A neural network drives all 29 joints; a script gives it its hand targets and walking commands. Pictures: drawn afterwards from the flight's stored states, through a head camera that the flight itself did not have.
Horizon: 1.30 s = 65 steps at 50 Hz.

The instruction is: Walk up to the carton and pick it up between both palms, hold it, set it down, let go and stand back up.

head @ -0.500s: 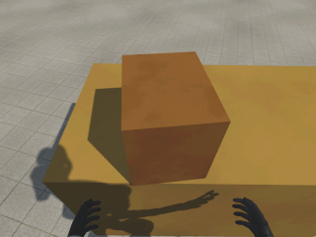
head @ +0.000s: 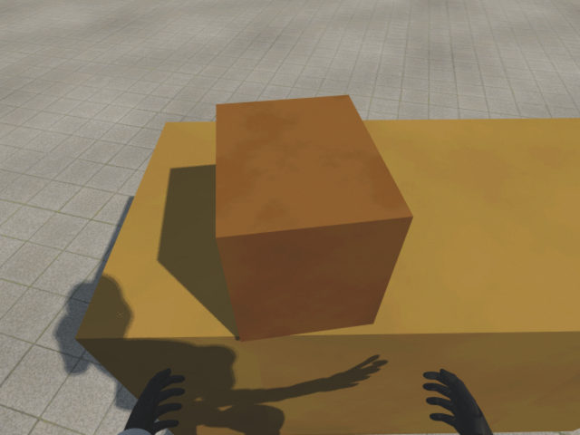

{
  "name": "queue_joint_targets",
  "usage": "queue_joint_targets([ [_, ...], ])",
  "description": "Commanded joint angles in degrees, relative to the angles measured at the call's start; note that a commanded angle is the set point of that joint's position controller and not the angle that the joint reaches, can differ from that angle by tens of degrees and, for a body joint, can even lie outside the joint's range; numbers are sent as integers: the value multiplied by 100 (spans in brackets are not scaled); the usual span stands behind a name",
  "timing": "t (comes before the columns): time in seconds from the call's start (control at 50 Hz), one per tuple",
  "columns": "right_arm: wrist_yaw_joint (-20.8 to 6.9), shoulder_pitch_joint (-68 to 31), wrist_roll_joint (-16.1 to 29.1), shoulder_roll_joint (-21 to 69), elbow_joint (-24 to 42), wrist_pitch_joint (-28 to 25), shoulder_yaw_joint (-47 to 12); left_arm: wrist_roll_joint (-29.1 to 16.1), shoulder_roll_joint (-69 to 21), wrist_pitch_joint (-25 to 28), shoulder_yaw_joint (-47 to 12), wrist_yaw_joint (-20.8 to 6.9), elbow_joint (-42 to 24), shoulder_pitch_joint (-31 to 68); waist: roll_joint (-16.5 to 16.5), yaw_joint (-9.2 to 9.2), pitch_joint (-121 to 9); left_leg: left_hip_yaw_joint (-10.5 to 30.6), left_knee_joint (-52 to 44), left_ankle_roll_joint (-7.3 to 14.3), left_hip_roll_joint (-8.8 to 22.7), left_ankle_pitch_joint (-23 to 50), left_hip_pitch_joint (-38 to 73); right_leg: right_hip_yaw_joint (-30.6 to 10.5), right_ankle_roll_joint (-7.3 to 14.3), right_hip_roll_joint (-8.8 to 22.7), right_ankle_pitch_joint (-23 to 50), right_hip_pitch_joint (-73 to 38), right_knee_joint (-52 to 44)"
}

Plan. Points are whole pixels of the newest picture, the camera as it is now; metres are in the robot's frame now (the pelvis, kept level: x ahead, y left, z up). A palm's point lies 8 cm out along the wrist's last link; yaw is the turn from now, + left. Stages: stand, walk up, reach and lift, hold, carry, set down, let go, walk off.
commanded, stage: let go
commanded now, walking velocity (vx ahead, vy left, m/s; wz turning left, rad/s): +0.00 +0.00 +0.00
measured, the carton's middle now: (295, 215) +0.44 +0.01 +0.06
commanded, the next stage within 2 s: stand in 0.26 s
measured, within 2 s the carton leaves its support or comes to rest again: neither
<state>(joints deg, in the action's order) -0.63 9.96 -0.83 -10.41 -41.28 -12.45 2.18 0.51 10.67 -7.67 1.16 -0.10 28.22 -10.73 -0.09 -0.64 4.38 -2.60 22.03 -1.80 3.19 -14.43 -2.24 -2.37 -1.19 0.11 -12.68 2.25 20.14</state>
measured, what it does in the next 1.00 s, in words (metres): stands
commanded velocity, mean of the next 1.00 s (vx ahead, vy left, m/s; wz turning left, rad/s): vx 0.00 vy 0.00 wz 0.00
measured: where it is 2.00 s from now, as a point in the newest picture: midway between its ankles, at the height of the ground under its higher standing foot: outside the picture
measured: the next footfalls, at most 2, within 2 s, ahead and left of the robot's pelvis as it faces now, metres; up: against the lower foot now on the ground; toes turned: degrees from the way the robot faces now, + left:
none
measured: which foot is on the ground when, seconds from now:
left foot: down 0.00-1.00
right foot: down 0.00-1.00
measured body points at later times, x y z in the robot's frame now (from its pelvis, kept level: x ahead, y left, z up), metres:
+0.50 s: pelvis -0.01 -0.01 -0.01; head -0.02 +0.01 +0.44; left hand +0.12 +0.29 -0.09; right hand +0.13 -0.30 -0.09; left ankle -0.02 +0.13 -0.74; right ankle -0.01 -0.14 -0.74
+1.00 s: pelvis -0.03 +0.01 +0.00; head -0.05 +0.01 +0.44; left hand +0.07 +0.31 -0.11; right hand +0.09 -0.29 -0.10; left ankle -0.02 +0.13 -0.74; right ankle -0.01 -0.14 -0.74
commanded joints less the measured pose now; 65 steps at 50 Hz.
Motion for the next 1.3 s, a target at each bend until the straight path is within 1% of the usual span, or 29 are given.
queue_joint_targets([
  [0.0,18,-340,14,-628,460,-82,155,39,439,73,122,-5,-482,270,27,-31,-304,-235,-171,-121,-312,1504,425,426,120,-266,986,465,-365],
  [0.16,20,-386,28,-654,460,-43,172,48,497,76,72,10,-545,359,68,-25,-236,-260,-191,-112,-324,1408,403,393,124,-231,951,490,-355],
  [0.24,11,-404,14,-626,470,-18,193,14,545,88,37,26,-595,417,36,-16,-249,-270,-198,-89,-336,1243,389,389,127,-219,773,566,-351],
  [0.26,98,-19,-65,-1831,372,478,401,225,1640,536,582,94,60,-40,-274,0,-378,314,217,244,270,2159,-318,134,202,324,1294,600,126],
  [0.28,120,117,-48,-1788,409,649,478,166,1598,662,556,106,238,-224,-201,1,-555,275,221,329,294,1847,-339,20,176,382,1269,403,111],
  [0.3,129,143,-9,-1643,408,733,458,139,1555,721,555,87,284,-169,-155,31,-523,283,203,350,270,1559,-356,-42,187,397,1194,501,103],
  [0.32,134,137,3,-1566,426,794,443,131,1485,800,514,66,270,-189,-197,-23,-688,321,219,385,274,1463,-235,-29,210,409,1064,560,154],
  [0.34,114,74,-12,-1538,462,823,424,122,1444,866,495,41,295,-117,-77,0,-678,295,250,392,259,1350,-255,-55,202,411,985,646,128],
  [0.36,78,106,-12,-1505,478,839,416,101,1443,918,480,11,342,-29,-46,50,-559,344,223,391,243,1092,-382,-61,208,422,744,713,120],
  [0.46,-9,75,-26,-1618,476,881,410,69,1592,997,468,-56,576,25,79,28,-459,416,254,380,273,1054,-529,-110,223,476,684,810,132],
  [0.5,-17,119,-23,-1705,431,900,405,60,1702,1004,470,-64,669,65,24,50,-395,461,232,372,278,1026,-564,-113,224,489,692,812,135],
  [0.54,-7,222,-12,-1848,387,909,418,58,1814,1012,455,-66,728,102,64,100,-369,496,206,389,306,942,-575,-123,226,528,631,835,130],
  [0.56,-11,211,-23,-1911,381,915,412,48,1828,1005,448,-70,777,68,86,71,-381,505,193,387,294,968,-649,-94,208,510,615,746,122],
  [0.58,-2,248,1,-1956,351,922,404,48,1902,1011,442,-67,813,62,34,82,-397,530,163,382,304,943,-613,-79,208,509,592,756,130],
  [0.64,9,248,5,-2073,291,937,389,43,1974,1006,401,-51,956,29,70,84,-357,570,99,379,317,799,-709,-75,205,516,418,718,75],
  [0.68,10,313,24,-2048,220,939,333,36,2007,1016,374,-45,1042,22,33,93,-275,587,55,352,305,700,-742,-67,187,512,304,741,49],
  [0.7,14,279,14,-2087,169,949,332,30,2010,1016,360,-45,1106,-21,97,69,-191,602,16,358,313,694,-844,-84,185,529,306,701,41],
  [0.86,13,192,29,-2095,-54,963,235,16,2010,995,254,-46,1406,47,89,65,-149,720,-182,339,334,316,-942,-64,163,530,-16,704,-30],
  [0.92,14,225,40,-2135,-181,965,228,14,2012,1001,214,-37,1521,76,67,77,-108,739,-240,327,318,245,-984,-77,167,550,13,680,-35],
  [0.98,13,218,41,-2141,-266,974,209,1,2048,995,207,-38,1649,24,158,69,-156,767,-291,336,341,106,-1018,-76,156,556,2,633,-48],
  [1.02,5,172,48,-2122,-325,978,188,3,2076,1000,200,-30,1741,6,109,47,-174,776,-323,327,331,89,-992,-67,160,561,-9,614,-53],
  [1.04,11,219,53,-2098,-367,984,182,-4,2089,999,203,-27,1758,36,125,87,-194,781,-334,336,342,102,-985,-83,170,590,6,606,-70],
  [1.08,14,167,50,-2098,-418,997,175,3,2056,995,182,-14,1833,31,74,66,-155,785,-332,323,330,107,-951,-74,165,575,-58,685,-78],
  [1.14,19,172,58,-2130,-503,1004,169,-19,2053,1004,168,-15,1922,-21,101,58,-160,804,-347,337,349,117,-961,-94,177,613,-32,645,-117],
  [1.16,24,151,65,-2133,-536,1003,168,-24,2049,1003,161,-17,1961,7,38,69,-154,776,-349,329,341,139,-933,-97,174,612,-14,661,-134],
  [1.2,28,134,66,-2133,-574,1012,163,-14,2082,998,158,-13,1996,34,42,71,-125,765,-341,318,346,221,-884,-109,183,628,-5,718,-134],
  [1.22,25,121,73,-2131,-589,1013,152,-17,2081,1005,159,-7,2022,5,131,70,-176,770,-330,327,349,227,-876,-115,188,635,28,673,-150],
  [1.26,31,130,69,-2159,-660,1017,153,-32,2125,1011,171,2,2067,45,61,81,-122,783,-367,334,350,153,-911,-108,194,642,-9,694,-184],
  [1.28,34,154,75,-2146,-697,1017,150,-32,2149,1006,175,-1,2102,39,102,96,-138,765,-370,335,345,168,-879,-114,190,649,6,698,-189],
])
